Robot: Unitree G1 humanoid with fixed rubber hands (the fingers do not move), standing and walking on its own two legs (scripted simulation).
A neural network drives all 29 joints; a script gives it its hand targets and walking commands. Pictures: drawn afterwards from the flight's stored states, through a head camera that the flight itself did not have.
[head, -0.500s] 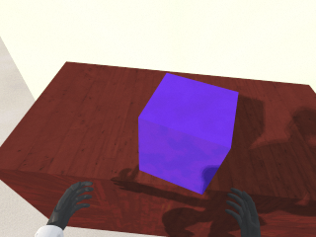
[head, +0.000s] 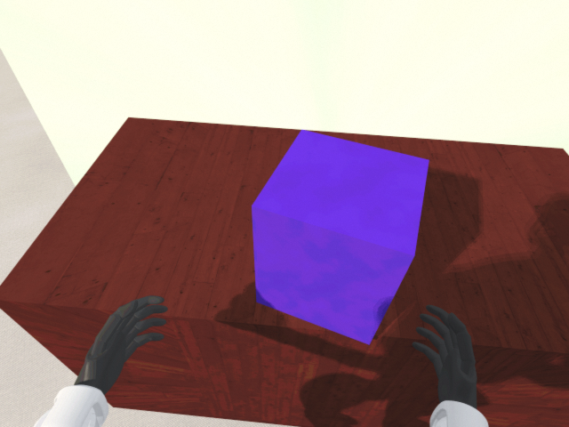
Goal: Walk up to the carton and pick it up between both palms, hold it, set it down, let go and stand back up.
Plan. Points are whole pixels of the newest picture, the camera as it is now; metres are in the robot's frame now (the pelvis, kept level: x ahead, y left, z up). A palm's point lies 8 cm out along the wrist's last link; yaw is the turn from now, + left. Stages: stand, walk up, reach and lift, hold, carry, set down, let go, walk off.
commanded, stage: reach and lift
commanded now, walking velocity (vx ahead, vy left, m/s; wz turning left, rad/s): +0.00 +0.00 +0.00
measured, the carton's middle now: (335, 237) +0.39 -0.07 +0.03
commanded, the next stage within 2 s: none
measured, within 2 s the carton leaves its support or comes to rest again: neither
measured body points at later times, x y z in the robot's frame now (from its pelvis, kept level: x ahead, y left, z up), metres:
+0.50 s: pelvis +0.03 -0.01 +0.00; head +0.03 +0.01 +0.45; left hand +0.26 +0.22 +0.08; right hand +0.21 -0.20 +0.06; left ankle -0.01 +0.08 -0.74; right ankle +0.01 -0.15 -0.74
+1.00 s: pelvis +0.01 +0.00 +0.00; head +0.00 +0.01 +0.45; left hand +0.31 +0.21 +0.11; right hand +0.24 -0.20 +0.10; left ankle -0.01 +0.08 -0.74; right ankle +0.01 -0.15 -0.74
